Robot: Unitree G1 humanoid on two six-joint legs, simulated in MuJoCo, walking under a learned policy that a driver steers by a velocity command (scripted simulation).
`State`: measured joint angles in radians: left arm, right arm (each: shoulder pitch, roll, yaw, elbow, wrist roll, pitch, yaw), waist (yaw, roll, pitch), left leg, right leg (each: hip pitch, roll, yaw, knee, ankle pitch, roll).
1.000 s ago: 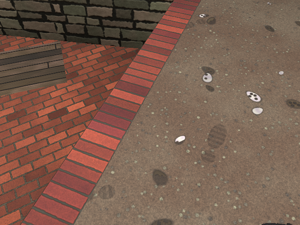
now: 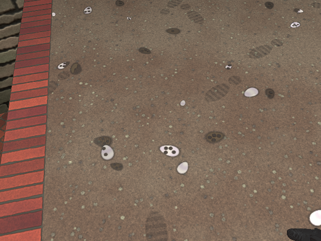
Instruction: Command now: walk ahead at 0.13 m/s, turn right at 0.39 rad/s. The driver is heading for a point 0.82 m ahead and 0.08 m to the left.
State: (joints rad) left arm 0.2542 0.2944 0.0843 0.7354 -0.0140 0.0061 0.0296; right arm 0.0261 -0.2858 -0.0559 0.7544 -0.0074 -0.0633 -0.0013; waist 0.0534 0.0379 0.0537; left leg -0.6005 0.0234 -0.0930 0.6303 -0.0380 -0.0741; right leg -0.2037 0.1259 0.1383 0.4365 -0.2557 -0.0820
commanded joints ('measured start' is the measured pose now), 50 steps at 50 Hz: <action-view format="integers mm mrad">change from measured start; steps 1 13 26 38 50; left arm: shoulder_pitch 2 22 -18 50 -67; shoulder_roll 123 41 51 47 61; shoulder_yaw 26 -14 -23 -24 -10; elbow -54 -12 56 149 77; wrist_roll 9 13 34 16 -21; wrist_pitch -5 42 -29 -27 -106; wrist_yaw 10 -1 -12 -3 -7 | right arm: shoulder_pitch -1 2 97 118 432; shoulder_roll -109 -86 -46 -43 -145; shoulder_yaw -29 -9 5 -2 -39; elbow -58 -41 47 172 278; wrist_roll -4 -18 -8 9 17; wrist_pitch -18 41 45 61 -48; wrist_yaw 8 3 -11 -27 22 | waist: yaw -15 -21 -69 -52 -164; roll -157 124 -96 -71 176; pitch -147 -136 -54 -66 -46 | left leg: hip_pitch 150 307 392 419 796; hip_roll -27 145 13 -28 345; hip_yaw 25 -130 39 88 -601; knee -70 -330 -157 -107 -419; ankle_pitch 8 -24 -116 -173 -331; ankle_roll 21 254 96 75 376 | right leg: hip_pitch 55 -130 -133 -59 -564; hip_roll -254 -132 -183 -160 -97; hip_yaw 176 -75 -21 -36 -36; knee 25 382 -25 -45 710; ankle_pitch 513 -246 -43 -75 -307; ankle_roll -96 162 69 42 66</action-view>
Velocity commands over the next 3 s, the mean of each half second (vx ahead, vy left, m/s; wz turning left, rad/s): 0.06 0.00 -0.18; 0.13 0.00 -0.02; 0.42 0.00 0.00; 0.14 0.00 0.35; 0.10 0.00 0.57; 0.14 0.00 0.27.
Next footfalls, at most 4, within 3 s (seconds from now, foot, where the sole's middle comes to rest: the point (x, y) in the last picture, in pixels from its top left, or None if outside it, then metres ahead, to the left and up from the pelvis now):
0.08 left None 0.20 0.13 -0.78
0.38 right None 0.11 -0.12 -0.78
1.42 right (221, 217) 0.54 -0.15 -0.78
1.94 left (168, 193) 0.63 0.07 -0.78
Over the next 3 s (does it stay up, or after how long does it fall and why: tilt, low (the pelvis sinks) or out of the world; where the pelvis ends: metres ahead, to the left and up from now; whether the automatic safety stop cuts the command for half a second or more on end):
stays up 0.69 0.03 0.00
